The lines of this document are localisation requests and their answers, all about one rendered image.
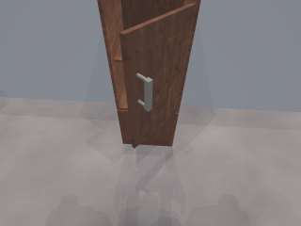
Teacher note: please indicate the handle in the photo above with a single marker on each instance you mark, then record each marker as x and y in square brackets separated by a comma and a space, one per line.
[148, 85]

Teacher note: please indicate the cupboard door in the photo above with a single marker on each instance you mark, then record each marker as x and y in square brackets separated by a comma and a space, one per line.
[156, 49]

